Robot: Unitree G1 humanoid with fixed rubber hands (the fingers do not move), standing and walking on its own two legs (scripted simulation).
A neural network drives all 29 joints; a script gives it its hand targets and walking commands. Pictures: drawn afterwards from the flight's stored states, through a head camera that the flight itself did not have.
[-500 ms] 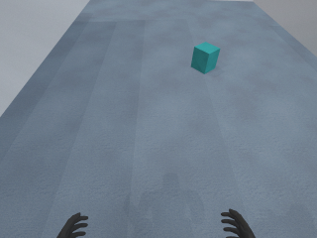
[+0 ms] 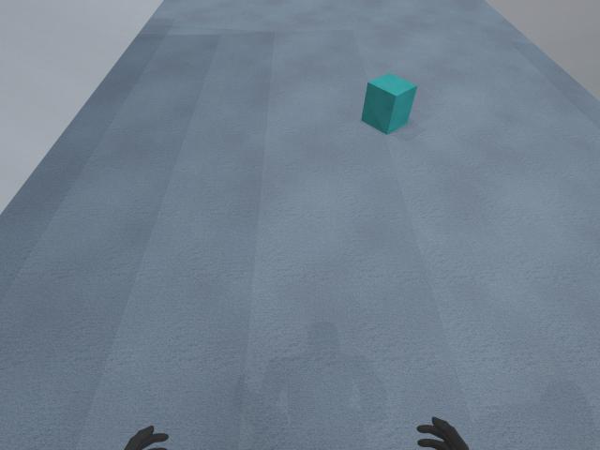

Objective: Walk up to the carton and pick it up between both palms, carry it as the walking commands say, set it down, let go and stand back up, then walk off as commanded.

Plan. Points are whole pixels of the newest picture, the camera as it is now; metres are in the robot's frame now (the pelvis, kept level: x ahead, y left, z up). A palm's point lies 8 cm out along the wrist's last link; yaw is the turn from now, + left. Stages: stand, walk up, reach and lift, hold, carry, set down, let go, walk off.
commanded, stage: stand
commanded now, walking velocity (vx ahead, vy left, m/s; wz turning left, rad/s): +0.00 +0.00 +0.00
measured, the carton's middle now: (388, 103) +2.11 -0.63 -0.63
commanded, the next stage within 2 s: walk up in 0.60 s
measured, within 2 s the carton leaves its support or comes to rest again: neither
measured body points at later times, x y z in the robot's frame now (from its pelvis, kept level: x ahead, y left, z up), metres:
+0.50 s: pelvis +0.00 +0.00 +0.00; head +0.01 +0.00 +0.45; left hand +0.13 +0.23 -0.11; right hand +0.13 -0.23 -0.11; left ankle +0.00 +0.12 -0.72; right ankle +0.00 -0.12 -0.72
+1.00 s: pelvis +0.03 -0.04 +0.02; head +0.02 -0.05 +0.47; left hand +0.17 +0.21 -0.09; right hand +0.05 -0.32 -0.11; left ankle +0.00 +0.13 -0.72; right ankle +0.03 -0.17 -0.68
